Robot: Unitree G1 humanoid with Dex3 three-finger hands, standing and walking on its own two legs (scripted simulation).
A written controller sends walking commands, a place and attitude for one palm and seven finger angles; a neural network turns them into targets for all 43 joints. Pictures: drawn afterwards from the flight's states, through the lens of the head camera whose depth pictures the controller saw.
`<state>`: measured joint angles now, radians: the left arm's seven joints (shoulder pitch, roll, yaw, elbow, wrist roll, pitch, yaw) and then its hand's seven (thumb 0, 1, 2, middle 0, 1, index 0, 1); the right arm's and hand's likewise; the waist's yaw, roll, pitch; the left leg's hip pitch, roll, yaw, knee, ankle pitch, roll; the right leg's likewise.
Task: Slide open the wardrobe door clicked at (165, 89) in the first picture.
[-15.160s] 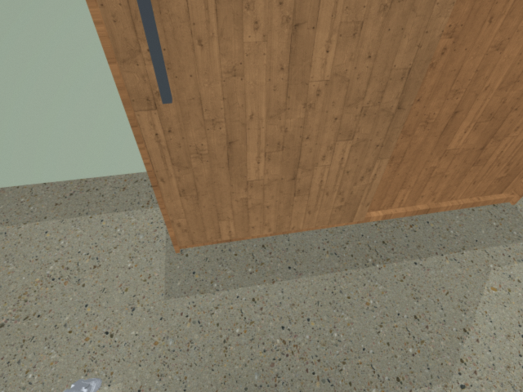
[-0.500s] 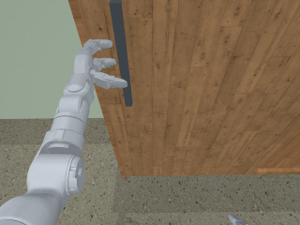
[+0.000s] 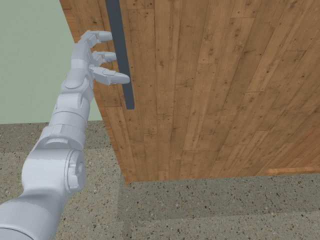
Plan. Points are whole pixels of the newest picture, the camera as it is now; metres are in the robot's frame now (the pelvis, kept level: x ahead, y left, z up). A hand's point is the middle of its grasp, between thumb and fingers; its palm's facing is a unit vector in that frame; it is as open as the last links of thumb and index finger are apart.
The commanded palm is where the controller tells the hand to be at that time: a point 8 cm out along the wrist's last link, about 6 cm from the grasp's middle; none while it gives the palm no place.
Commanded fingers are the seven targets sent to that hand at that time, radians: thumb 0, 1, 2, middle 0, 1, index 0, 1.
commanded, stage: slide the fingers in behind the handle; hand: left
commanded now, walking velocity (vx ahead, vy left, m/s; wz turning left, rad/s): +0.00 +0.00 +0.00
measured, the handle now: (123, 57) +0.52 +0.09 +0.19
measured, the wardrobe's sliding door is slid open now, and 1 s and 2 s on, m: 0.00 0.00 0.00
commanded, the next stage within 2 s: grip the handle and tug to test in 1.74 s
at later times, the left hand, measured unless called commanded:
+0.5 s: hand (120, 63) +0.48 +0.09 +0.20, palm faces +0.01 -1.00 +0.01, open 13.9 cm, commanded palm +0.46 +0.14 +0.20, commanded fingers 0.00 -0.50 0.30 -0.30 -1.20 -0.30 -1.20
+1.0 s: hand (125, 63) +0.49 +0.08 +0.20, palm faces +0.01 -1.00 +0.01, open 13.9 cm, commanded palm +0.46 +0.13 +0.20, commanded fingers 0.00 -0.50 0.30 -0.30 -1.20 -0.30 -1.20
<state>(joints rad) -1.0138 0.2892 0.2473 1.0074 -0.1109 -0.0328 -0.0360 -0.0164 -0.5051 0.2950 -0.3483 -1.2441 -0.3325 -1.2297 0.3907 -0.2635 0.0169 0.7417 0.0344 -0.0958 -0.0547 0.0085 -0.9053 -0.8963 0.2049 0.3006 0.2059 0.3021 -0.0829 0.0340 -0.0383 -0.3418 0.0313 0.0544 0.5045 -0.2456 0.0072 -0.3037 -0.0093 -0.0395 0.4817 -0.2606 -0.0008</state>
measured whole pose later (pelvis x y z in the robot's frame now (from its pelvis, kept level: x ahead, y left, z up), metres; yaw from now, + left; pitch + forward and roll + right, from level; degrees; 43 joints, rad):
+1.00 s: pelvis +0.01 -0.01 +0.00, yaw +1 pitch +5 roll +0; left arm -1.01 0.18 0.17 0.94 -0.12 0.02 0.05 -0.02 -0.51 0.30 -0.32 -1.22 -0.32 -1.23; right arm 0.33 -0.25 0.02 0.72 0.03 -0.07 -0.05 0.01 -0.91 -0.90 0.20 0.30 0.21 0.30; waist -0.06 0.03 -0.04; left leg -0.33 0.03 0.04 0.50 -0.25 0.00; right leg -0.29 -0.01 -0.05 0.49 -0.28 -0.01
